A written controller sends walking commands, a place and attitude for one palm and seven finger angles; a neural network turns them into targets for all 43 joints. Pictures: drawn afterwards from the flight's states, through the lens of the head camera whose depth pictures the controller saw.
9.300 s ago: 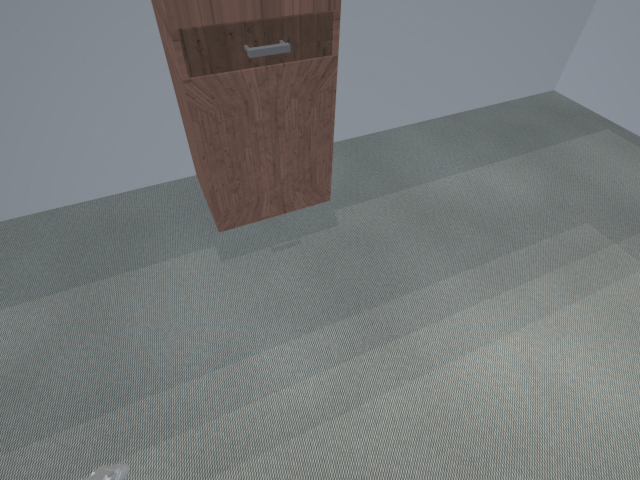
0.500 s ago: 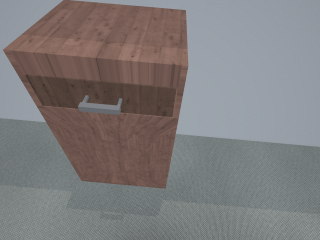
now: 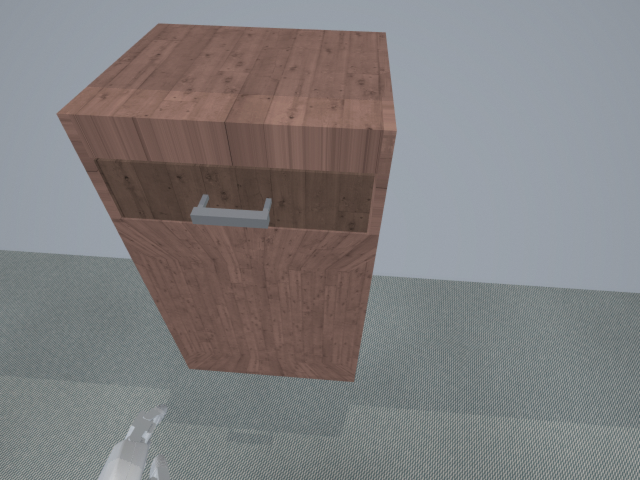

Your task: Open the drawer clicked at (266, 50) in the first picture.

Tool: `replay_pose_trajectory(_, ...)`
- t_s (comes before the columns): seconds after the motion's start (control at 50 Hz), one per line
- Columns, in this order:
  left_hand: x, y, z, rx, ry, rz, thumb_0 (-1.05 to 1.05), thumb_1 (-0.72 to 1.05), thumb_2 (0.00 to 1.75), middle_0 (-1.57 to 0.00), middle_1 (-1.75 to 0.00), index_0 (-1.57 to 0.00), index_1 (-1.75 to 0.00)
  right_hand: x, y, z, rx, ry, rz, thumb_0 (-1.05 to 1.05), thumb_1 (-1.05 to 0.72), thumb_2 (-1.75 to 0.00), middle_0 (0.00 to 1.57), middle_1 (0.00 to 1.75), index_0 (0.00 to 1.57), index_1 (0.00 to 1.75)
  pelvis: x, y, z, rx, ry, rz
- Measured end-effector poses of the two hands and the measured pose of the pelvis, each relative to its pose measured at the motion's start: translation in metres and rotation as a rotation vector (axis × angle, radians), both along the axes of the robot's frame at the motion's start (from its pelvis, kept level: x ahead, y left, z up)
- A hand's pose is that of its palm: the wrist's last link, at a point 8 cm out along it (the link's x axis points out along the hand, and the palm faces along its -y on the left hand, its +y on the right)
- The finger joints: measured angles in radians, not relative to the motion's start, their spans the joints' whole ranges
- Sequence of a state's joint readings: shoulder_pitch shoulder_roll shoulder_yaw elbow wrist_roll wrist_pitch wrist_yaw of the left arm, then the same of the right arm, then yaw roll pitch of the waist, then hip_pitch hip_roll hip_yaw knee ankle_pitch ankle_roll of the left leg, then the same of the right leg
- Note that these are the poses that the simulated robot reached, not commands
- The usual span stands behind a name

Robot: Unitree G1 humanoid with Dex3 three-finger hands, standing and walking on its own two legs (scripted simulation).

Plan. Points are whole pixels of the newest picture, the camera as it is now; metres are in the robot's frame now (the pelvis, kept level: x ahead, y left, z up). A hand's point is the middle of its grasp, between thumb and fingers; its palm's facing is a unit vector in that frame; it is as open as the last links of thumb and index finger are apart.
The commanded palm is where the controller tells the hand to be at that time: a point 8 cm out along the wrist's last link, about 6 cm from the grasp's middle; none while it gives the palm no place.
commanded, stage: raise the hand with hooked fingers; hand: left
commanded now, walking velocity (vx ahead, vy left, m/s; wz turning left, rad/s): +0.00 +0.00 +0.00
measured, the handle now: (233, 209) +0.56 +0.19 +0.00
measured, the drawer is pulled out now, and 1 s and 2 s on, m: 0.00 0.00 0.00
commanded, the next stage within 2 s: move the hooked fingers above the handle in 1.74 s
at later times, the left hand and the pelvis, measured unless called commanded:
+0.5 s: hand (151, 401) +0.21 +0.22 +0.00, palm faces +0.16 -0.08 -0.98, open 10.0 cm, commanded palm +0.19 +0.21 +0.04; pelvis +0.01 -0.03 -0.04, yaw +2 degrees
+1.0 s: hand (172, 298) +0.32 +0.21 +0.07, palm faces +0.14 -0.09 -0.99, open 12.9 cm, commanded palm +0.29 +0.21 +0.12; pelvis +0.06 -0.03 -0.01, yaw -1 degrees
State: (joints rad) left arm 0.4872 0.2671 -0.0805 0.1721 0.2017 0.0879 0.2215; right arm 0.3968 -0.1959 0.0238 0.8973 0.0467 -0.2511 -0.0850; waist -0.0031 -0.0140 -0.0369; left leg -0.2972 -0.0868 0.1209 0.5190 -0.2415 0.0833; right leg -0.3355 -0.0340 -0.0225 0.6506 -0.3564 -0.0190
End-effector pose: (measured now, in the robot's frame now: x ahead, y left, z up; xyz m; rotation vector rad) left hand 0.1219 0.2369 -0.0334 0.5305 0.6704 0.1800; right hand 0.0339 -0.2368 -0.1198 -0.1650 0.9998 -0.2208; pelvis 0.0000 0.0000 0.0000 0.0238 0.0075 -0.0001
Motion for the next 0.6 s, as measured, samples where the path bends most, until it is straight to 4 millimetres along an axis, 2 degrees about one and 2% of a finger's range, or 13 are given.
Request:
replay_pose_trajectory(0.04, 0.037, -0.006, 0.034, 0.161, -0.172, -0.116, 0.02, 0.85, 0.86, -0.21, -0.35, -0.20, -0.35, 0.027, -0.009, 0.001, -0.016, -0.114, 0.039, 0.03, -0.92, -0.90, 0.21, 0.30, 0.20, 0.30, -0.005, 0.000, -0.006, 0.004, 0.007, 0.017)
replay_pose_trajectory(0.08, 0.063, -0.016, 0.063, 0.328, -0.302, -0.218, 0.02, 0.81, 0.85, -0.21, -0.37, -0.20, -0.37, 0.057, -0.017, 0.006, -0.026, -0.206, 0.077, 0.02, -0.92, -0.90, 0.21, 0.30, 0.20, 0.30, -0.008, 0.002, -0.010, -0.007, 0.018, 0.010)
replay_pose_trajectory(0.12, 0.076, -0.027, 0.078, 0.471, -0.381, -0.301, 0.02, 0.77, 0.83, -0.21, -0.40, -0.21, -0.39, 0.085, -0.023, 0.015, -0.025, -0.280, 0.088, 0.02, -0.91, -0.90, 0.20, 0.30, 0.20, 0.30, -0.008, 0.000, -0.013, -0.007, 0.037, -0.015)
replay_pose_trajectory(0.14, 0.078, -0.032, 0.078, 0.521, -0.395, -0.337, 0.01, 0.75, 0.82, -0.21, -0.41, -0.21, -0.41, 0.099, -0.024, 0.020, -0.020, -0.307, 0.089, 0.02, -0.91, -0.90, 0.20, 0.30, 0.20, 0.30, -0.008, -0.001, -0.015, -0.004, 0.045, -0.029)
replay_pose_trajectory(0.18, 0.072, -0.042, 0.068, 0.580, -0.378, -0.401, 0.01, 0.71, 0.81, -0.21, -0.43, -0.21, -0.43, 0.123, -0.026, 0.033, -0.013, -0.336, 0.106, 0.02, -0.91, -0.90, 0.20, 0.30, 0.20, 0.30, -0.007, -0.006, -0.016, 0.004, 0.058, -0.049)
replay_pose_trajectory(0.22, 0.057, -0.049, 0.051, 0.605, -0.325, -0.446, 0.01, 0.66, 0.79, -0.21, -0.46, -0.21, -0.46, 0.144, -0.026, 0.045, -0.017, -0.338, 0.150, 0.01, -0.91, -0.90, 0.20, 0.30, 0.20, 0.30, -0.006, -0.012, -0.018, 0.009, 0.068, -0.052)
replay_pose_trajectory(0.3, 0.018, -0.045, 0.023, 0.673, -0.211, -0.468, 0.00, 0.56, 0.75, -0.23, -0.52, -0.23, -0.52, 0.185, -0.020, 0.059, -0.061, -0.316, 0.277, 0.01, -0.90, -0.90, 0.20, 0.30, 0.20, 0.30, -0.002, -0.023, -0.022, 0.001, 0.088, -0.030)
replay_pose_trajectory(0.34, 0.007, -0.035, 0.023, 0.737, -0.195, -0.458, 0.00, 0.51, 0.73, -0.25, -0.55, -0.24, -0.55, 0.204, -0.015, 0.059, -0.082, -0.311, 0.333, 0.01, -0.90, -0.90, 0.20, 0.30, 0.20, 0.30, 0.000, -0.028, -0.025, -0.008, 0.100, -0.010)
replay_pose_trajectory(0.38, 0.008, -0.024, 0.033, 0.808, -0.225, -0.433, 0.00, 0.46, 0.71, -0.26, -0.58, -0.25, -0.58, 0.221, -0.008, 0.055, -0.086, -0.317, 0.375, 0.01, -0.90, -0.90, 0.20, 0.30, 0.20, 0.30, 0.002, -0.031, -0.030, -0.017, 0.111, 0.010)
replay_pose_trajectory(0.42, 0.020, -0.015, 0.049, 0.874, -0.288, -0.405, 0.01, 0.40, 0.69, -0.26, -0.62, -0.26, -0.61, 0.234, 0.001, 0.049, -0.072, -0.333, 0.404, 0.01, -0.90, -0.90, 0.20, 0.30, 0.20, 0.30, 0.006, -0.033, -0.034, -0.026, 0.119, 0.027)
replay_pose_trajectory(0.48, 0.050, -0.013, 0.077, 0.941, -0.403, -0.377, 0.01, 0.33, 0.66, -0.27, -0.66, -0.27, -0.66, 0.244, 0.015, 0.037, -0.022, -0.344, 0.422, 0.01, -0.90, -0.90, 0.20, 0.30, 0.20, 0.30, 0.011, -0.034, -0.038, -0.032, 0.126, 0.041)
replay_pose_trajectory(0.54, 0.085, -0.021, 0.094, 0.951, -0.449, -0.377, 0.01, 0.27, 0.63, -0.27, -0.70, -0.27, -0.70, 0.241, 0.025, 0.025, 0.050, -0.305, 0.400, 0.01, -0.90, -0.90, 0.20, 0.30, 0.20, 0.30, 0.018, -0.034, -0.036, -0.028, 0.131, 0.037)
replay_pose_trajectory(0.6, 0.108, -0.032, 0.100, 0.905, -0.411, -0.404, 0.01, 0.20, 0.60, -0.27, -0.75, -0.27, -0.75, 0.226, 0.028, 0.015, 0.115, -0.234, 0.351, 0.01, -0.90, -0.90, 0.20, 0.30, 0.20, 0.30, 0.029, -0.035, -0.028, -0.014, 0.135, 0.014)
